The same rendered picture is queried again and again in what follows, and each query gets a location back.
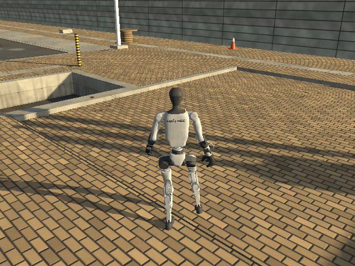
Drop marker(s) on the robot left forearm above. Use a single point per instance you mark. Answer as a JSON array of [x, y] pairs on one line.
[[150, 143]]

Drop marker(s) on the left robot hand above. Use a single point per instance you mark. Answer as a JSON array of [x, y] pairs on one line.
[[149, 153]]

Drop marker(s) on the right robot shin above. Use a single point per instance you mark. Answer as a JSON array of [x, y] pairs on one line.
[[196, 191]]

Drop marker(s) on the robot right upper arm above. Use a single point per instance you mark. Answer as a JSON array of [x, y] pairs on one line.
[[197, 125]]

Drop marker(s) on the robot head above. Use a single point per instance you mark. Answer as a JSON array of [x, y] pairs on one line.
[[176, 95]]

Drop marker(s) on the robot right forearm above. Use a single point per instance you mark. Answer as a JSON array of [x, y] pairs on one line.
[[205, 147]]

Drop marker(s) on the right robot hand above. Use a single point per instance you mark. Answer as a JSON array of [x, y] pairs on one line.
[[209, 159]]

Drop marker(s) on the robot left upper arm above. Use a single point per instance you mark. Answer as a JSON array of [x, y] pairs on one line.
[[156, 126]]

